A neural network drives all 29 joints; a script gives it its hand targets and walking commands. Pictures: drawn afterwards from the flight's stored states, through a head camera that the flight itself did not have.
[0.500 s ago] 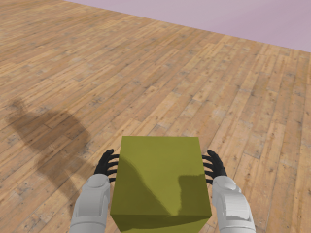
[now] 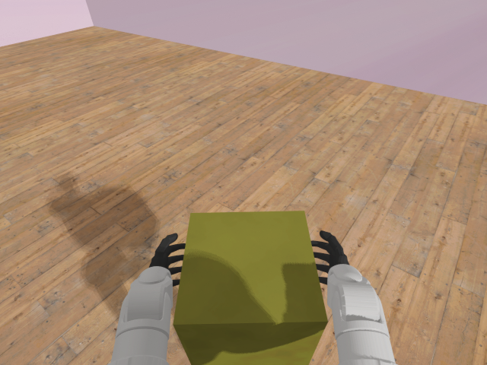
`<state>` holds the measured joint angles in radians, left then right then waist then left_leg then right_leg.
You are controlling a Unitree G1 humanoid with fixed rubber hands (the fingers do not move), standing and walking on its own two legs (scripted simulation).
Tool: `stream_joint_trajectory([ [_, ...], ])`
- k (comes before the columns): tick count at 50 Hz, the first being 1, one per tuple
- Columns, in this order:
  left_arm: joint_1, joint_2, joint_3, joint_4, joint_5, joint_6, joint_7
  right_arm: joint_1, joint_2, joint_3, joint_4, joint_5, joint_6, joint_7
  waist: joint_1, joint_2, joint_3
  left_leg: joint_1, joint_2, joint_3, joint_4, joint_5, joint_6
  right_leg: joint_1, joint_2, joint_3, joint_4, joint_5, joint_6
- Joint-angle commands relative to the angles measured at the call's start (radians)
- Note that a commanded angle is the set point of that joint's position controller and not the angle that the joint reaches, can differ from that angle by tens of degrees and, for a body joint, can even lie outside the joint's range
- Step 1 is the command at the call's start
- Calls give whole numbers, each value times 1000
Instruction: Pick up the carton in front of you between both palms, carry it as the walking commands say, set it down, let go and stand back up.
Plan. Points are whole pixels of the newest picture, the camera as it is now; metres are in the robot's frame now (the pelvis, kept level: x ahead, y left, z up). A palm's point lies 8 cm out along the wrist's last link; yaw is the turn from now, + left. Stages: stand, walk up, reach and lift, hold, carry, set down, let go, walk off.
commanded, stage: hold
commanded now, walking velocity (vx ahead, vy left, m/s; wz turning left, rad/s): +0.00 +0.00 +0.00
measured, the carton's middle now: (249, 295) +0.30 +0.00 -0.04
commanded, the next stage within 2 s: set down in 0.22 s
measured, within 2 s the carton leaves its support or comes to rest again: neither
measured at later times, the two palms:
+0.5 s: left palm (157, 266) +0.33 +0.17 +0.02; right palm (321, 264) +0.32 -0.13 +0.02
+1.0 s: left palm (196, 294) +0.38 +0.13 -0.18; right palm (323, 302) +0.36 -0.17 -0.18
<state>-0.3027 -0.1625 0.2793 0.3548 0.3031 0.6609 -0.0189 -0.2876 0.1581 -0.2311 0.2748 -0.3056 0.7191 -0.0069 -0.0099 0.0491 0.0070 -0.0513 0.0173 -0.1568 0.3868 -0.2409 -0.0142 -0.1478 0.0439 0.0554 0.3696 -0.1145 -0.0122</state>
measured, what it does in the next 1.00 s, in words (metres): lowers itself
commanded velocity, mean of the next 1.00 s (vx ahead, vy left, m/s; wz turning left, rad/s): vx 0.00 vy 0.00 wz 0.00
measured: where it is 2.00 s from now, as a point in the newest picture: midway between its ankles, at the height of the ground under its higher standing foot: outside the picture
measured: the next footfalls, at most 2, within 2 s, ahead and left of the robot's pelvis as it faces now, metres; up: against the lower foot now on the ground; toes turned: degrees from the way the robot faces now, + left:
none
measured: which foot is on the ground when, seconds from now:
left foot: down 0.00-1.00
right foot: down 0.00-1.00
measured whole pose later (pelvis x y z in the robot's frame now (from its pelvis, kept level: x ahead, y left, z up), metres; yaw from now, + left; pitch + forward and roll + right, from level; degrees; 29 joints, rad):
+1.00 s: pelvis -0.02 +0.03 -0.10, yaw +1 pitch +35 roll +2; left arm -0.63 -0.14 0.34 0.54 0.18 0.16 0.09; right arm -0.61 0.10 -0.45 0.47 -0.23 0.19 0.03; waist -0.07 0.05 -0.10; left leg -1.24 -0.09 -0.12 1.03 -0.40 -0.05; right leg -1.34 0.03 0.13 0.99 -0.27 0.05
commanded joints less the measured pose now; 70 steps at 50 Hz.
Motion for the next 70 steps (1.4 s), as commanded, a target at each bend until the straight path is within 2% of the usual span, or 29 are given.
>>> stream_joint_trajectory([
  [1, -516, -930, -520, -23, -260, -28, -277, -469, 986, 544, 34, 273, -35, 286, 3, -72, -210, -240, -113, 97, -97, -58, 43, 297, 14, 32, -77, -123, 50],
  [6, -520, -933, -515, -31, -258, -26, -272, -484, 980, 535, 39, 274, -36, 290, 4, -65, -203, -246, -113, 96, -94, -50, 39, 302, 12, 27, -74, -103, 48],
  [12, -512, -937, -521, -42, -264, -24, -263, -489, 975, 547, 11, 276, -38, 284, 4, -76, -223, -237, -116, 93, -98, -10, 35, 321, 16, 14, -58, -9, 50],
  [15, -520, -947, -520, -30, -264, -21, -253, -487, 942, 517, 22, 256, -44, 282, -16, -66, -209, -227, -116, 89, -100, 1, 27, 310, 26, 3, -46, 24, 41],
  [18, -563, -948, -466, 38, -230, -34, -243, -516, 895, 428, 104, 209, -69, 287, -36, -43, -160, -240, -115, 89, -93, -42, 17, 251, 36, -15, -27, -26, 25],
  [21, -620, -929, -350, 152, -160, -81, -223, -596, 825, 288, 208, 138, -126, 294, -52, -10, -112, -298, -118, 89, -54, -84, 8, 152, 46, -34, 26, -76, 6],
  [23, -637, -902, -275, 205, -111, -127, -198, -631, 758, 201, 261, 91, -176, 290, -57, 7, -108, -336, -120, 87, -18, -67, -1, 88, 53, -43, 76, -60, -3],
  [29, -544, -751, -145, 268, -2, -318, -116, -531, 600, 67, 351, -23, -355, 263, -61, 6, -223, -460, -125, 84, 131, 221, -44, -140, 72, -55, 231, 170, 1],
  [31, -545, -750, -191, 255, -18, -401, -98, -538, 598, 91, 345, -9, -432, 259, -61, 4, -333, -471, -129, 84, 199, 337, -59, -204, 77, -50, 287, 258, 9],
  [33, -582, -798, -276, 250, -62, -476, -87, -584, 634, 162, 323, 32, -504, 261, -64, -1, -487, -501, -135, 78, 270, 433, -64, -245, 82, -41, 351, 344, 13],
  [37, -669, -863, -447, 207, -134, -577, -65, -662, 714, 314, 276, 116, -597, 262, -77, -22, -795, -591, -145, 78, 397, 540, -57, -315, 90, -35, 474, 458, 26],
  [40, -733, -857, -539, 163, -174, -592, -61, -681, 750, 372, 249, 152, -607, 251, -84, -29, -966, -705, -163, 97, 469, 490, -57, -323, 80, -34, 547, 517, 34],
  [42, -766, -843, -562, 150, -188, -582, -69, -710, 762, 391, 221, 156, -596, 247, -86, -31, -1020, -796, -178, 112, 506, 402, -58, -354, 77, -40, 588, 485, 42],
  [45, -800, -834, -555, 164, -186, -545, -90, -755, 771, 396, 209, 149, -563, 250, -85, -22, -1029, -900, -193, 136, 560, 264, -57, -466, 82, -59, 632, 351, 55],
  [49, -881, -814, -473, 236, -163, -479, -139, -818, 808, 354, 273, 130, -491, 254, -79, -22, -957, -1108, -202, 178, 621, 17, -39, -590, 83, -66, 679, 122, 60],
  [52, -960, -799, -418, 285, -156, -440, -174, -889, 830, 331, 294, 118, -449, 243, -82, -39, -947, -1245, -208, 201, 675, -101, -25, -635, 81, -66, 721, 16, 67],
  [61, -1142, -765, -324, 399, -168, -417, -230, -1091, 862, 312, 314, 134, -417, 182, -87, -92, -1054, -1560, -229, 226, 876, -192, -6, -698, 82, -41, 872, -67, 89],
  [65, -1191, -754, -309, 436, -178, -413, -230, -1151, 847, 299, 318, 143, -417, 164, -100, -93, -1095, -1626, -236, 229, 944, -209, -3, -757, 89, -55, 937, -81, 92],
  [70, -1257, -748, -315, 463, -192, -412, -209, -1223, 811, 271, 320, 157, -425, 159, -123, -61, -1149, -1631, -243, 230, 1017, -195, -8, -882, 97, -100, 1033, -53, 89],
])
